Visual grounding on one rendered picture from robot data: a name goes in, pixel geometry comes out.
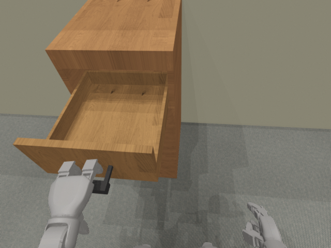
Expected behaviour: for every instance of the right robot hand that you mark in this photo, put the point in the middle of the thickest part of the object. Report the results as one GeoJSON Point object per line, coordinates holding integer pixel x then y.
{"type": "Point", "coordinates": [257, 233]}

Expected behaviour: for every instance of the handle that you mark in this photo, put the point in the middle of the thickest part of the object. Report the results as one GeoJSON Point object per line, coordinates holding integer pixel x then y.
{"type": "Point", "coordinates": [102, 187]}

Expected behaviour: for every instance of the drawer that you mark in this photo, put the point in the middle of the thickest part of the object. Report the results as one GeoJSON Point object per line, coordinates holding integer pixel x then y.
{"type": "Point", "coordinates": [117, 117]}

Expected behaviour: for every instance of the left robot hand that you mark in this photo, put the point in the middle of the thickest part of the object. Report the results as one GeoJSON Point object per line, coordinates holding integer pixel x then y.
{"type": "Point", "coordinates": [72, 189]}

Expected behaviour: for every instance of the cabinet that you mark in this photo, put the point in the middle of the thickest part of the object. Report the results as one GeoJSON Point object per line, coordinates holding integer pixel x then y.
{"type": "Point", "coordinates": [127, 35]}

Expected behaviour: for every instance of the robot right shin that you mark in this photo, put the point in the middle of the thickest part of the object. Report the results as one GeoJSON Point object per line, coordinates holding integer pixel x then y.
{"type": "Point", "coordinates": [207, 243]}

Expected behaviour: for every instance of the robot left forearm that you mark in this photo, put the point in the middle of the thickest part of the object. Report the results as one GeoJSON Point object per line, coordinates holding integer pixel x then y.
{"type": "Point", "coordinates": [60, 232]}

